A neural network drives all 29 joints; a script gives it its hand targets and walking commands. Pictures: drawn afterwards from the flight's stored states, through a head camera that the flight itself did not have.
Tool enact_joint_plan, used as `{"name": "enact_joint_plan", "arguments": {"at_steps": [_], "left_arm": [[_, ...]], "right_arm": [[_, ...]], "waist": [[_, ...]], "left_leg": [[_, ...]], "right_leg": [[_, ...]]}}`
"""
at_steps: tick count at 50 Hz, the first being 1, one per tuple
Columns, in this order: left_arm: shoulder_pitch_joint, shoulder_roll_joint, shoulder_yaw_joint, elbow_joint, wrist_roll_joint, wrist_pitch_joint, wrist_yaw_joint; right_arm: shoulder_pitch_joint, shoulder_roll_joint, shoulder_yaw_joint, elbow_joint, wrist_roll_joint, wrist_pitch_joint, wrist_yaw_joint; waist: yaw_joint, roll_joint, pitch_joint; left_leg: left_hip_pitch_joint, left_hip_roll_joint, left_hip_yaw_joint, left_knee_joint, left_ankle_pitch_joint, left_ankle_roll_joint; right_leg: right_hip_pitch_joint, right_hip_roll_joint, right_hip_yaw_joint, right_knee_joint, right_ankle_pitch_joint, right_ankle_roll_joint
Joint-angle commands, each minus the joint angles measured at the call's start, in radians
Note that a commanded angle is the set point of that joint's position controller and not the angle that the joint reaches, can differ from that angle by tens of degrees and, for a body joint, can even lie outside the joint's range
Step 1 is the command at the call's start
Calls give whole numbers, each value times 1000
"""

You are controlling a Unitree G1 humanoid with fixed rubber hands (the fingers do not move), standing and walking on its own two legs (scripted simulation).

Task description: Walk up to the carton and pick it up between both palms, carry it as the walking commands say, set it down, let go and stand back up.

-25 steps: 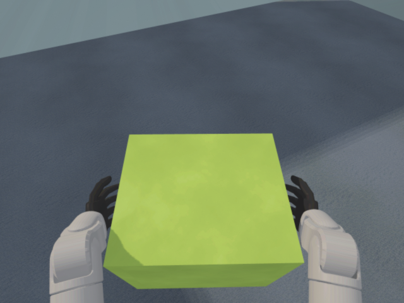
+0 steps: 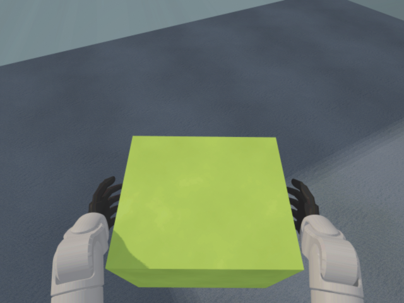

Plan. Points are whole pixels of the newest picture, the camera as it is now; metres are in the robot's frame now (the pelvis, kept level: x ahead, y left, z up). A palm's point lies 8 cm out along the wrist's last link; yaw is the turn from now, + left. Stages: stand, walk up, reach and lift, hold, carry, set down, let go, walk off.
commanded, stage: carry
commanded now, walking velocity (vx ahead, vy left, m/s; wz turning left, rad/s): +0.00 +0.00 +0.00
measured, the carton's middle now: (203, 216) +0.29 +0.01 -0.02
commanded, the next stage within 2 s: none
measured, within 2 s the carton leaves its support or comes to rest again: neither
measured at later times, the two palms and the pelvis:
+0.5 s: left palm (84, 163) +0.37 +0.26 +0.08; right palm (265, 148) +0.40 -0.12 +0.08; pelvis +0.13 +0.05 +0.03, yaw +6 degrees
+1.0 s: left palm (84, 130) +0.50 +0.31 +0.04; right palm (232, 120) +0.53 -0.07 +0.04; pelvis +0.26 +0.10 +0.02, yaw +6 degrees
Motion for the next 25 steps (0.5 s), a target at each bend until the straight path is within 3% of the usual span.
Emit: {"name": "enact_joint_plan", "arguments": {"at_steps": [1, 2, 3, 4, 5, 6, 7, 8, 9, 12, 13, 15, 16, 18, 19, 20, 21, 22, 23, 24, 25], "left_arm": [[-444, -854, -779, -198, -304, 27, -134], [-485, -839, -751, -226, -280, 24, -129], [-512, -826, -748, -256, -271, 29, -126], [-506, -814, -742, -246, -269, 39, -125], [-472, -787, -725, -223, -260, 37, -123], [-396, -745, -682, -162, -229, 23, -122], [-375, -715, -666, -136, -200, -3, -122], [-405, -719, -706, -204, -218, -24, -122], [-464, -730, -744, -256, -253, -31, -123], [-459, -781, -782, -294, -276, -34, -119], [-444, -778, -771, -254, -265, -35, -119], [-408, -784, -761, -195, -248, -48, -121], [-407, -796, -779, -199, -260, -47, -121], [-449, -834, -811, -232, -290, -22, -123], [-474, -844, -818, -258, -295, -7, -125], [-487, -831, -817, -272, -300, 9, -127], [-508, -808, -829, -296, -313, 27, -127], [-481, -789, -771, -195, -258, 33, -124], [-446, -821, -810, -238, -261, 36, -124], [-377, -776, -704, -29, -183, 19, -129], [-319, -735, -668, 44, -159, -23, -138]], "right_arm": [[-533, 669, 733, -266, 343, 18, 180], [-652, 687, 751, -335, 377, 22, 191], [-682, 692, 758, -349, 399, 26, 199], [-650, 693, 743, -308, 392, 33, 197], [-629, 690, 714, -269, 370, 29, 193], [-549, 665, 644, -179, 316, 15, 186], [-482, 654, 605, -99, 282, -7, 184], [-450, 659, 624, -110, 288, -28, 183], [-469, 655, 653, -145, 301, -41, 178], [-436, 673, 657, -152, 313, -43, 175], [-418, 657, 636, -123, 295, -47, 172], [-401, 632, 619, -116, 261, -65, 164], [-424, 629, 639, -150, 270, -66, 163], [-469, 655, 689, -221, 309, -43, 170], [-483, 666, 702, -242, 322, -31, 174], [-504, 672, 697, -248, 326, -17, 177], [-503, 674, 697, -246, 324, 5, 179], [-449, 668, 637, -135, 277, 9, 184], [-428, 663, 659, -189, 307, 10, 187], [-368, 594, 558, -13, 216, -4, 189], [-334, 570, 550, 28, 181, -43, 185]], "waist": [[-2, -272, -387], [5, -302, -320], [6, -287, -259], [-8, -241, -248], [-9, -191, -282], [1, -127, -317], [4, -50, -373], [3, 12, -414], [-1, 50, -427], [2, 46, -407], [5, 54, -403], [15, -7, -394], [24, -69, -382], [22, -242, -318], [13, -221, -288], [-10, -150, -281], [-17, -30, -272], [-21, 203, -251], [-13, 195, -282], [-20, 102, -305], [-30, 57, -242]], "left_leg": [[-213, 6, -110, 249, -78, -26], [-240, 18, -107, 93, -87, -20], [-273, 18, -79, -20, -56, -26], [-222, 23, -58, -147, 75, -37], [-140, 21, -46, -249, 298, -45], [-70, 25, -65, -195, 557, -42], [18, 61, -99, -116, 847, -23], [94, 102, -124, -50, 1084, 3], [102, 125, -132, -20, 1169, 15], [147, 65, -44, 13, 1290, -2], [123, 57, -27, 25, 1318, -8], [-20, 28, 8, 64, 1157, -23], [-168, 2, 36, 60, 944, -39], [-469, -58, 80, -68, 209, -68], [-416, -49, 66, -209, 160, -62], [-187, -57, 73, -410, 365, -56], [140, 8, 8, -384, 894, -27], [504, 188, -154, -131, 1664, 64], [488, 260, -170, -48, 1894, 103], [413, 264, -146, -76, 1741, 105], [434, 233, -131, -73, 1653, 79]], "right_leg": [[441, -355, 357, -178, 1139, -204], [424, -332, 330, -171, 1041, -185], [423, -310, 293, -168, 1046, -161], [408, -282, 200, -130, 1080, -129], [414, -245, 110, -75, 1071, -88], [396, -215, 83, -34, 994, -47], [343, -194, 67, -6, 832, -20], [274, -173, 63, 1, 670, 2], [257, -148, 48, -1, 572, 3], [234, -89, -6, -7, 612, -16], [260, -75, -16, -18, 610, -18], [409, -91, -4, -63, 768, -33], [552, -123, 24, -54, 962, -55], [784, -227, 122, 8, 1408, -111], [720, -235, 100, 17, 1404, -100], [545, -182, -1, 103, 1291, -59], [193, -105, -64, 214, 778, -9], [-311, 0, -64, 322, -171, 33], [-355, -5, 33, 333, -316, 14], [-310, -11, 83, 336, -302, 0], [-399, 5, 39, 292, -284, -9]]}}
